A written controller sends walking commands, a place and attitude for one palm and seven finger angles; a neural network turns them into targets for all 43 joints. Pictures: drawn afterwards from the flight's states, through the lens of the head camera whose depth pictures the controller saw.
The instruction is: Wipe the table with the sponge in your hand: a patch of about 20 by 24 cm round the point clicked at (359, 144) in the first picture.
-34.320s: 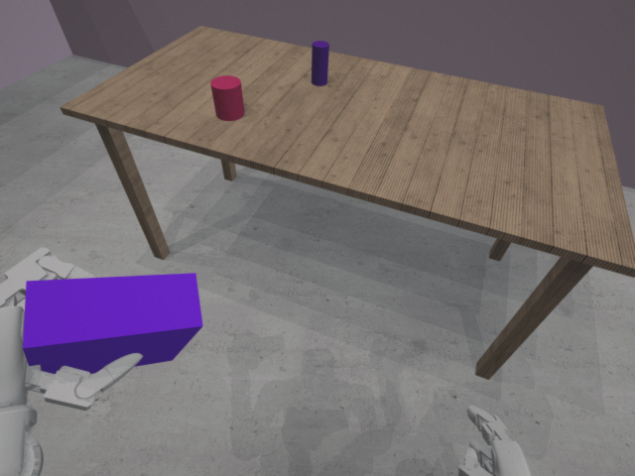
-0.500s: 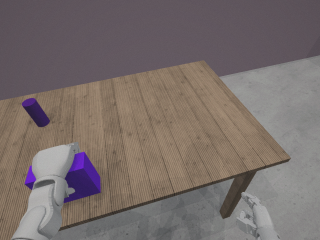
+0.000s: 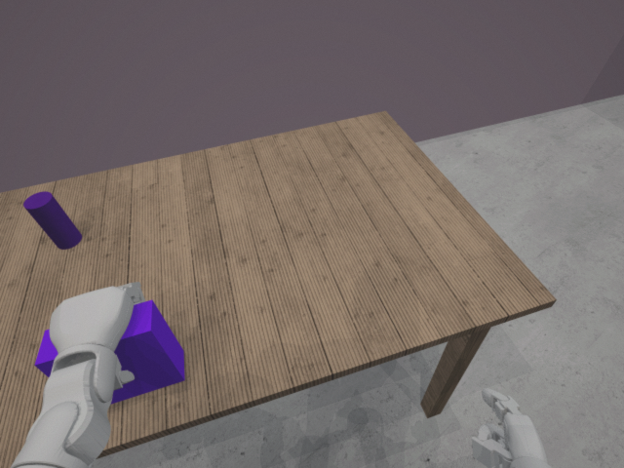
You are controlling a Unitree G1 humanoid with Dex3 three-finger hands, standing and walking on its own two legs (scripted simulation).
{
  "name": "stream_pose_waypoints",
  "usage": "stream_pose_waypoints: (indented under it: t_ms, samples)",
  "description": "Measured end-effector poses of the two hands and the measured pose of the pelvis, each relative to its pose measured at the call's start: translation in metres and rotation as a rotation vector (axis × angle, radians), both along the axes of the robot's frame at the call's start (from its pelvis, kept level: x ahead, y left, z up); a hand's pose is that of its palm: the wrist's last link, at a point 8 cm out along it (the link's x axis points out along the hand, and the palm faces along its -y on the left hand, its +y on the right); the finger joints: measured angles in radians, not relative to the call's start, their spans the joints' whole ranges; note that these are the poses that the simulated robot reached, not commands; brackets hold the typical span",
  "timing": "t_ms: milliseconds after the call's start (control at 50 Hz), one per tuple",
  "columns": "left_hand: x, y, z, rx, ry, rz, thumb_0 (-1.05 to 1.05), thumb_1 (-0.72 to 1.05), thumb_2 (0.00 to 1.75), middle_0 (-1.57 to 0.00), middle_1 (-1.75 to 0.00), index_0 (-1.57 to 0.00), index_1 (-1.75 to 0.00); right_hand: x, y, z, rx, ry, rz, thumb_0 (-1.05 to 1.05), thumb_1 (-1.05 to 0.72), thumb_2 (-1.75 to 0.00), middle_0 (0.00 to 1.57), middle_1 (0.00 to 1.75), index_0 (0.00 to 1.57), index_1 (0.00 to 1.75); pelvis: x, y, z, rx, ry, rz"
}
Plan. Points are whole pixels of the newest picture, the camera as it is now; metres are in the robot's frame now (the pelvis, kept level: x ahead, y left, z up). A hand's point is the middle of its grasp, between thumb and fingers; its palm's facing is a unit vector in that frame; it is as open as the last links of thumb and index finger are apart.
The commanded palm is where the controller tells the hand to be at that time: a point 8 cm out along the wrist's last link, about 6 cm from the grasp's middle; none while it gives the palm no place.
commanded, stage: lower the sponge onto the table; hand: left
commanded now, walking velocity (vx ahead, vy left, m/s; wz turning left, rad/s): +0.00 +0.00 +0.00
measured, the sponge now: (126, 365) +0.22 +0.32 -0.02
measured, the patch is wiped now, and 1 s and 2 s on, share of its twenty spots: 0.00 0.15 0.40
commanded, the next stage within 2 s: wipe forward along the first lane in 0.80 s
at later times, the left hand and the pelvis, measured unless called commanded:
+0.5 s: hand (120, 349) +0.23 +0.31 +0.01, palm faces -0.08 -0.08 -0.99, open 9.6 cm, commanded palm +0.22 +0.31 +0.07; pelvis +0.00 +0.01 +0.00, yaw +0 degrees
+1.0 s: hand (121, 348) +0.24 +0.32 +0.00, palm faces -0.08 -0.06 -0.99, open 9.6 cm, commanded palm +0.22 +0.32 +0.05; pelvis -0.01 +0.00 -0.01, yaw +0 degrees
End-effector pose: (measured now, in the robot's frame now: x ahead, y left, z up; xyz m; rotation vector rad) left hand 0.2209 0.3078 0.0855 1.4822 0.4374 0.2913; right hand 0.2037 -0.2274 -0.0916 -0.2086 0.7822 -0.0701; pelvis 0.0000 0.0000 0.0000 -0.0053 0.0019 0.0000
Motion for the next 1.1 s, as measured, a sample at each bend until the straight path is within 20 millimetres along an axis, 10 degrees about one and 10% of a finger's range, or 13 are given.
stream_pose_waypoints:
  t_ms: [1100]
  samples:
    - [0.006,0.004,-0.029,0.021,0.018,0.008,-0.01,-0.49,1.06,-0.79,-1.35,-0.80,-1.35,-0.027,-0.003,-0.016,0.001,0.069,-0.040,0.01,-0.91,-0.90,0.20,0.30,0.20,0.29,-0.010,0.001,-0.007,-0.002,0.059,0.006]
